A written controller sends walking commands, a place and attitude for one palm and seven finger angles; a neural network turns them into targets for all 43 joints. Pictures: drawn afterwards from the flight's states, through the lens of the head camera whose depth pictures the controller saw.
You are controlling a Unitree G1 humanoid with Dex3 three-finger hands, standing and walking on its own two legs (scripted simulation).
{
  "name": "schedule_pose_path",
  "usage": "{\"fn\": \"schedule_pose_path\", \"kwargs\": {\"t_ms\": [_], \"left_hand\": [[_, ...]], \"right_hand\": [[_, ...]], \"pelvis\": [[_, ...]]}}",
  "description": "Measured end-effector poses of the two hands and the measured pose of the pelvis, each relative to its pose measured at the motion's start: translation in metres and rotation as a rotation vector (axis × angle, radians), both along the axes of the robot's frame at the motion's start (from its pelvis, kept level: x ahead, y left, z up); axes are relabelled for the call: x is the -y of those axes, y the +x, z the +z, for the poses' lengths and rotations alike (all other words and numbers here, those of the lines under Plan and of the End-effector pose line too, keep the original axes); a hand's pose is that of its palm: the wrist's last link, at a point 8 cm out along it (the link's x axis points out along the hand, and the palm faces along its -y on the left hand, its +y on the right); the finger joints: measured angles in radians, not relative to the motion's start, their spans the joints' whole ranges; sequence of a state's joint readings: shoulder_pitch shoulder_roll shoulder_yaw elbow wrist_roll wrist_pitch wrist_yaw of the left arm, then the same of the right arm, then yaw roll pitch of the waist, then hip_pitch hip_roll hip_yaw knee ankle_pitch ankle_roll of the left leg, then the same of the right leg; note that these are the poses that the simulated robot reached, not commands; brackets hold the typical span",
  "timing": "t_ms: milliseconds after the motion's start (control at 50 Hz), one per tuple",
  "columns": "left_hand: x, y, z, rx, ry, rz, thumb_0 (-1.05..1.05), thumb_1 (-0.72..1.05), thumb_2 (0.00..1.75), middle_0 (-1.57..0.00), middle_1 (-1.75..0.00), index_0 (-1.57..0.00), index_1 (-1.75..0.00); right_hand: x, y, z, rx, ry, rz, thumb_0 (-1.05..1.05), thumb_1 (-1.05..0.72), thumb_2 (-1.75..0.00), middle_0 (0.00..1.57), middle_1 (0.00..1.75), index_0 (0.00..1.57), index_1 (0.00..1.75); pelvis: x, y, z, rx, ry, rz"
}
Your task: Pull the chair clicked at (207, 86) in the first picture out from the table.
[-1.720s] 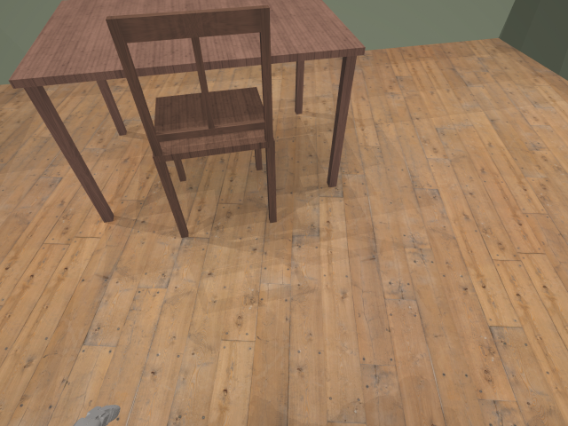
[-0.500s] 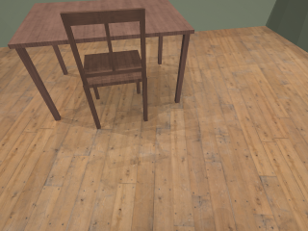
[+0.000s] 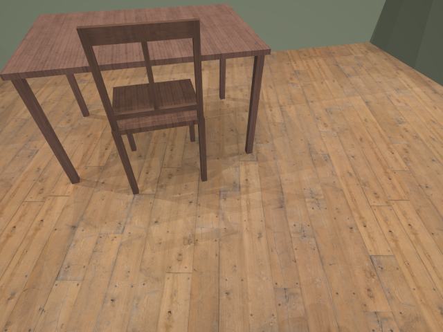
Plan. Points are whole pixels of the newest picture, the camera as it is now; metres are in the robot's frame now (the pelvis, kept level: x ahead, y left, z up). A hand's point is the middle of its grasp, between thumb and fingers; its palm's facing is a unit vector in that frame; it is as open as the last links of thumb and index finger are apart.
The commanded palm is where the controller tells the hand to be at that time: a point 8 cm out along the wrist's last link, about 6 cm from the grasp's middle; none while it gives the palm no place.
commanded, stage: walk to a spot facing it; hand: left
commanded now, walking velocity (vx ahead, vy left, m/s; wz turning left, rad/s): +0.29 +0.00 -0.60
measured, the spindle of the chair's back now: (150, 78) +1.06 +0.38 -0.07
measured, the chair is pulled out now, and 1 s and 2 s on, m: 0.00 0.00 0.00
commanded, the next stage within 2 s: none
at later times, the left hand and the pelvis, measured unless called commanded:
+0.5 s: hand out of the picture +0.12 +0.13 -0.16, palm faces -0.16 -0.97 -0.20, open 7.4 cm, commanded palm none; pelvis +0.14 -0.05 +0.00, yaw -15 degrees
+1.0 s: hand (195, 194) +0.53 +0.12 -0.17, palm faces -0.46 -0.87 -0.19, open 7.4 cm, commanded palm none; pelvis +0.37 -0.02 +0.00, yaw -33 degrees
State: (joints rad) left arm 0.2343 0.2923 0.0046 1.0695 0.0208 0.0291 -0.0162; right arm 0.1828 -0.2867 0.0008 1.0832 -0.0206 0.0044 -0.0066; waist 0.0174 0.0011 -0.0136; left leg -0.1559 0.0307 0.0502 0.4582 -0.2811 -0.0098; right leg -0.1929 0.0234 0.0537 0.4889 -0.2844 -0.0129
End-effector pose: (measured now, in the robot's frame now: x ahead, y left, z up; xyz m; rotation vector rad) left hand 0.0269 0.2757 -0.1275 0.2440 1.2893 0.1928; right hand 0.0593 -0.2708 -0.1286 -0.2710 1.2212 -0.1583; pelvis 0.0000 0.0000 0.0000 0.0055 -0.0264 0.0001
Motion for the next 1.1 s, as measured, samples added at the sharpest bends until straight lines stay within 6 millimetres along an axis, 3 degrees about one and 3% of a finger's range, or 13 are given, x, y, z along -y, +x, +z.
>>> {"fn": "schedule_pose_path", "kwargs": {"t_ms": [100, 200, 280, 400, 500, 640, 700, 740, 820, 900, 960, 1020, 1100], "left_hand": [[0.022, 0.001, -0.011, -0.078, -0.045, -0.021, 0.01, 0.9, 0.9, -0.2, -0.3, -0.19, -0.3], [0.054, 0.032, -0.016, -0.09, -0.06, -0.072, 0.01, 0.9, 0.9, -0.2, -0.3, -0.2, -0.3], [0.073, 0.053, -0.015, -0.035, -0.058, -0.049, 0.01, 0.9, 0.9, -0.2, -0.3, -0.2, -0.3], [0.093, 0.068, -0.002, -0.122, -0.077, -0.095, 0.01, 0.9, 0.9, -0.2, -0.3, -0.2, -0.3], [0.095, 0.096, 0.002, -0.171, -0.08, -0.126, 0.01, 0.9, 0.9, -0.2, -0.3, -0.2, -0.3], [0.08, 0.164, -0.01, -0.19, -0.069, -0.139, 0.01, 0.9, 0.9, -0.2, -0.3, -0.2, -0.3], [0.068, 0.203, -0.025, -0.214, -0.07, -0.161, 0.01, 0.9, 0.9, -0.2, -0.3, -0.2, -0.3], [0.059, 0.236, -0.036, -0.226, -0.075, -0.184, 0.01, 0.9, 0.9, -0.2, -0.3, -0.2, -0.3], [0.057, 0.326, -0.037, -0.161, -0.084, -0.289, 0.01, 0.9, 0.9, -0.2, -0.3, -0.19, -0.3], [0.072, 0.426, -0.023, -0.03, -0.104, -0.395, 0.01, 0.91, 0.9, -0.2, -0.3, -0.19, -0.3], [0.092, 0.489, -0.014, 0.049, -0.118, -0.467, 0.01, 0.91, 0.9, -0.2, -0.3, -0.19, -0.3], [0.117, 0.539, -0.008, 0.087, -0.13, -0.537, 0.01, 0.91, 0.9, -0.2, -0.3, -0.19, -0.3], [0.157, 0.586, -0.007, 0.094, -0.15, -0.628, 0.01, 0.91, 0.9, -0.19, -0.3, -0.19, -0.3]], "right_hand": [[-0.006, -0.02, -0.015, -0.033, 0.048, -0.093, 0.0, -0.9, -0.89, 0.2, 0.3, 0.2, 0.3], [0.005, -0.043, -0.036, -0.109, 0.085, -0.187, 0.0, -0.9, -0.89, 0.2, 0.3, 0.2, 0.3], [0.014, -0.034, -0.036, -0.176, 0.096, -0.201, 0.01, -0.91, -0.89, 0.2, 0.3, 0.2, 0.3], [0.028, 0.048, -0.011, 0.003, 0.098, -0.24, 0.01, -0.91, -0.9, 0.2, 0.3, 0.2, 0.3], [0.03, 0.126, 0.001, 0.154, 0.106, -0.255, 0.01, -0.91, -0.9, 0.2, 0.3, 0.2, 0.3], [0.02, 0.231, 0.006, 0.242, 0.102, -0.23, 0.0, -0.91, -0.9, 0.2, 0.3, 0.2, 0.3], [0.013, 0.274, 0.004, 0.289, 0.078, -0.234, 0.0, -0.91, -0.9, 0.2, 0.3, 0.2, 0.3], [0.01, 0.289, 0.002, 0.317, 0.049, -0.259, 0.0, -0.91, -0.9, 0.2, 0.3, 0.2, 0.3], [0.002, 0.272, 0.009, 0.271, 0.021, -0.368, 0.0, -0.91, -0.89, 0.2, 0.3, 0.2, 0.3], [-0.013, 0.231, 0.012, 0.141, 0.004, -0.503, 0.0, -0.91, -0.89, 0.2, 0.3, 0.2, 0.3], [-0.026, 0.199, 0.012, 0.035, 0.0, -0.602, 0.0, -0.92, -0.89, 0.2, 0.3, 0.2, 0.3], [-0.043, 0.174, 0.01, -0.059, 0.014, -0.69, 0.0, -0.92, -0.9, 0.2, 0.3, 0.2, 0.3], [-0.069, 0.156, 0.007, -0.161, 0.059, -0.783, 0.0, -0.92, -0.9, 0.19, 0.3, 0.2, 0.3]], "pelvis": [[0.007, 0.02, -0.007, -0.012, 0.015, -0.067], [0.026, 0.044, -0.018, -0.009, 0.013, -0.123], [0.041, 0.065, -0.016, -0.005, 0.003, -0.133], [0.05, 0.101, 0.001, -0.02, 0.019, -0.21], [0.048, 0.137, 0.004, -0.032, 0.013, -0.261], [0.038, 0.207, -0.006, -0.044, -0.008, -0.317], [0.03, 0.245, -0.017, -0.046, -0.015, -0.349], [0.025, 0.268, -0.025, -0.038, -0.019, -0.379], [0.02, 0.302, -0.016, -0.01, -0.021, -0.459], [0.018, 0.332, -0.003, -0.007, -0.032, -0.507], [0.019, 0.354, 0.002, -0.012, -0.028, -0.547], [0.022, 0.374, 0.003, -0.015, -0.024, -0.584], [0.031, 0.396, 0.002, -0.019, -0.024, -0.628]]}}
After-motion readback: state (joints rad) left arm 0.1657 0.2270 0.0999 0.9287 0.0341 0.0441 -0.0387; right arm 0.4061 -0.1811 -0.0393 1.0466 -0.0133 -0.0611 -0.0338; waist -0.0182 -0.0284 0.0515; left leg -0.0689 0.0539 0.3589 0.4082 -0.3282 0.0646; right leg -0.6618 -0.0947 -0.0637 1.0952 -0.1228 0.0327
